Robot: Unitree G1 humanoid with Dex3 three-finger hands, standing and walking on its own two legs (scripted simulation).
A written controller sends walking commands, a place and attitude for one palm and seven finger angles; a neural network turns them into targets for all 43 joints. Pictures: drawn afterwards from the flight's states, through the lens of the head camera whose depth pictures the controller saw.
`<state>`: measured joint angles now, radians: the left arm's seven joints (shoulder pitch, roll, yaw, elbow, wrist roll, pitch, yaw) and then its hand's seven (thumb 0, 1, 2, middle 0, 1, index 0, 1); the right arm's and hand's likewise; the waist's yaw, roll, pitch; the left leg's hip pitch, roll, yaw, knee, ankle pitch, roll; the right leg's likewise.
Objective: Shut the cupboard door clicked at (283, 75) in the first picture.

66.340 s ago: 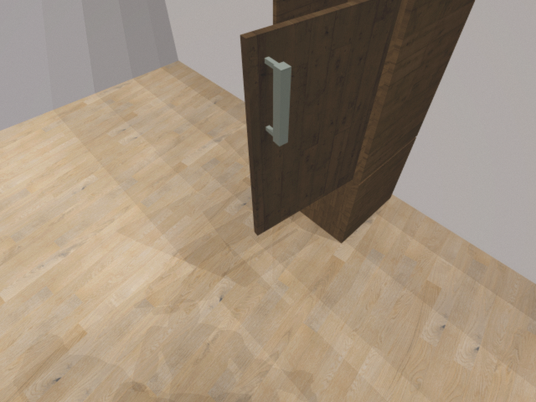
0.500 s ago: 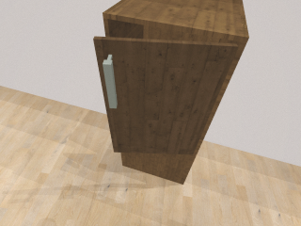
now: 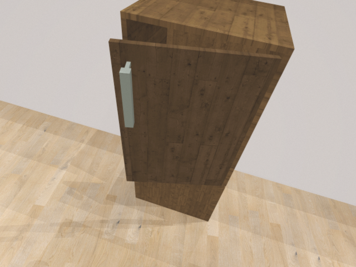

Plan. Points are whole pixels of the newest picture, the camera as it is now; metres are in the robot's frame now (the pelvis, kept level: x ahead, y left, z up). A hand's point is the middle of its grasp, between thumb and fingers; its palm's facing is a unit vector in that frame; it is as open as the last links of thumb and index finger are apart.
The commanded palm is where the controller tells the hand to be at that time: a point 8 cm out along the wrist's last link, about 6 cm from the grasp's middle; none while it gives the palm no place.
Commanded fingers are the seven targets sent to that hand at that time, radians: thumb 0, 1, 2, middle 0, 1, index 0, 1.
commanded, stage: shuffle to correct the standing spot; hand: left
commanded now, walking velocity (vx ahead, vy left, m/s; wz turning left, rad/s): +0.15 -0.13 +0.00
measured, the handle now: (129, 95) +0.49 +0.18 +0.13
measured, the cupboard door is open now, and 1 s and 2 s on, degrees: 17 17 17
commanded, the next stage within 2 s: come to a stop and stand still in 0.20 s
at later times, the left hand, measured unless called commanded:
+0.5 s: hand (138, 254) +0.20 +0.10 -0.16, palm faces +0.00 -0.98 -0.18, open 7.3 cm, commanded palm none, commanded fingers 0.00 0.90 0.90 -0.20 -0.30 -0.20 -0.30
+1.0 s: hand out of the picture +0.02 +0.21 -0.17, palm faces +0.15 -0.96 -0.22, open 7.3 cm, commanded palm none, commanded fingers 0.00 0.90 0.90 -0.20 -0.30 -0.20 -0.30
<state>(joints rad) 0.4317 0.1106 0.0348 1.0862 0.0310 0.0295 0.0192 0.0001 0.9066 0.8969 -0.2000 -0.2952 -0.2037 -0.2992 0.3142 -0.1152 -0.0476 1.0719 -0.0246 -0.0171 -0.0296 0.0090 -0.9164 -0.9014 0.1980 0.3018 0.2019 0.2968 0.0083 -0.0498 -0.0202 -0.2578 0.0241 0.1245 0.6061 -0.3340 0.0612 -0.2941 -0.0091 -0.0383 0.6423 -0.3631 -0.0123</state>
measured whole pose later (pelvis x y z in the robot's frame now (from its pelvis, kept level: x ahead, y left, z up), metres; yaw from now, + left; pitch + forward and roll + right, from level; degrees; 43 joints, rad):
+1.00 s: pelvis +0.02 +0.01 +0.01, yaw +3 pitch -1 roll -1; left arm 0.28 0.23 0.08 1.01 0.03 0.07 0.04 0.00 0.91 0.90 -0.20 -0.29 -0.20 -0.30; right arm 0.17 -0.13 -0.04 0.96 -0.02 0.02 -0.03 0.00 -0.92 -0.90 0.20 0.30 0.20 0.30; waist 0.04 -0.05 0.04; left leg -0.26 -0.04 0.11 0.47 -0.20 0.11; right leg -0.42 -0.03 0.03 1.02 -0.38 0.04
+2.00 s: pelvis -0.10 +0.04 +0.01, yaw +1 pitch -3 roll -2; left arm 0.47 0.11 0.02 1.17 0.02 0.03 0.06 0.00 0.91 0.90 -0.20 -0.29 -0.20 -0.30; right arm 0.31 -0.12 -0.04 1.14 -0.01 0.04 -0.03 0.02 -0.93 -0.90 0.20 0.30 0.20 0.30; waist -0.01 0.01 0.01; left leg -0.34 -0.01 0.09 0.49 -0.14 0.02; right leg -0.09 0.02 -0.08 0.47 -0.32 -0.01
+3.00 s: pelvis -0.13 +0.17 +0.02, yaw -1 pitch +0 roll -4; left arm 0.38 0.17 0.03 1.05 0.03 0.02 0.02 0.00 0.91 0.90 -0.20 -0.29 -0.20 -0.30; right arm 0.38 -0.10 0.00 1.06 -0.02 -0.03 -0.04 0.01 -0.92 -0.90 0.20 0.30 0.20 0.30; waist -0.01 -0.05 -0.06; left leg -0.23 -0.07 0.11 0.31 -0.11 0.10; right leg -0.37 0.00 0.02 0.89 -0.28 -0.01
